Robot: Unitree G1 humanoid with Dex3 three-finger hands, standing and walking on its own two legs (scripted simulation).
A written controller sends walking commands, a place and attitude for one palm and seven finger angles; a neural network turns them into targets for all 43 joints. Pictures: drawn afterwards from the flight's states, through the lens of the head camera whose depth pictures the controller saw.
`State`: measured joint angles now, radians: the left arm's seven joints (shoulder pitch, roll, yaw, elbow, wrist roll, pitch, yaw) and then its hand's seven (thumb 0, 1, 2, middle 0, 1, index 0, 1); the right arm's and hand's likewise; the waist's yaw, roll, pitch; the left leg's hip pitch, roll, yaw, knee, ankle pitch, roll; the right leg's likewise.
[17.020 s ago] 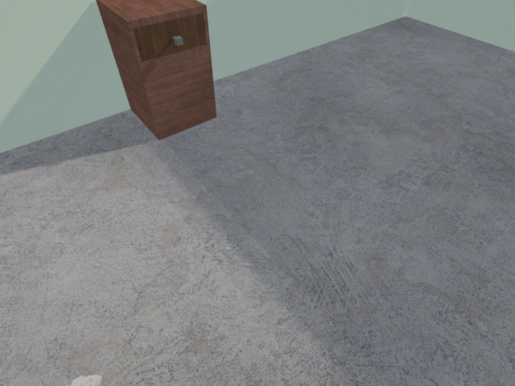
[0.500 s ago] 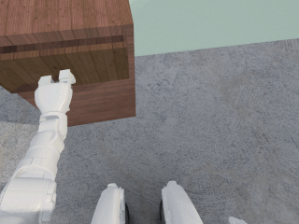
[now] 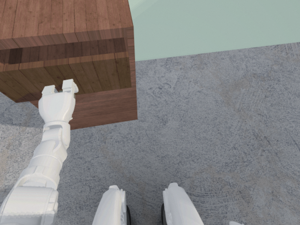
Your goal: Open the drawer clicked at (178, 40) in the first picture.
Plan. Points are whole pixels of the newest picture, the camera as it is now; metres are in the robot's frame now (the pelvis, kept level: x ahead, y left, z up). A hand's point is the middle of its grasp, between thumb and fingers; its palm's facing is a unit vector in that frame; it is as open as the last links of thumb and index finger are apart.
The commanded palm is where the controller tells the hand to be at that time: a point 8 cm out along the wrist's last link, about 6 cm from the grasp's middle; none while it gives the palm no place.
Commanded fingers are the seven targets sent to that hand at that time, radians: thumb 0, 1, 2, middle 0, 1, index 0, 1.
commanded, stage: pull the drawer open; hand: left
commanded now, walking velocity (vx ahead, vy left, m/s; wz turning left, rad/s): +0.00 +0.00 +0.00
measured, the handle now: (67, 92) +0.49 +0.23 -0.05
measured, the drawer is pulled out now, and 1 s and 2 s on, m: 0.07 0.13 0.17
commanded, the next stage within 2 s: none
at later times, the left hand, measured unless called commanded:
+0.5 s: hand (66, 123) +0.40 +0.23 -0.07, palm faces -0.04 -0.05 -1.00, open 7.3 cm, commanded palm +0.36 +0.22 -0.02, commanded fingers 0.00 0.90 0.90 -0.40 -1.35 -0.40 -1.35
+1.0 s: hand (66, 130) +0.38 +0.22 -0.07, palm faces -0.04 -0.05 -1.00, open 7.3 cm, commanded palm +0.34 +0.22 -0.02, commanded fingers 0.00 0.90 0.90 -0.40 -1.35 -0.40 -1.35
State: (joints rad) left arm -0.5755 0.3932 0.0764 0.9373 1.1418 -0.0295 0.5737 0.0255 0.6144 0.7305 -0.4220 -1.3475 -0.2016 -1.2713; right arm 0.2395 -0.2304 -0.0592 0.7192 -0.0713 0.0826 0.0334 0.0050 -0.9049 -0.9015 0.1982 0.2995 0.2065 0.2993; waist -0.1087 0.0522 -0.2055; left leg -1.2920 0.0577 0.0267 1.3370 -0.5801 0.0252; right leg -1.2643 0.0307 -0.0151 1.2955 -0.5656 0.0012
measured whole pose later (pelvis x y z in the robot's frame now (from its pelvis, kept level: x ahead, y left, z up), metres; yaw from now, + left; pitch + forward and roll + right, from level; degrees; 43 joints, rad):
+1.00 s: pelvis +0.01 -0.01 +0.01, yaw +1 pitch +29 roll -2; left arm -0.35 0.31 0.01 0.76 1.14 0.02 0.62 0.03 0.61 0.72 -0.42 -1.35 -0.21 -1.26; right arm 0.19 -0.22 -0.07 0.69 -0.07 0.08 0.02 0.01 -0.91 -0.90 0.20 0.30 0.21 0.30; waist -0.07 0.04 -0.22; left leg -1.22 0.05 0.03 1.30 -0.58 0.02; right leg -1.19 0.03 -0.01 1.27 -0.57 -0.01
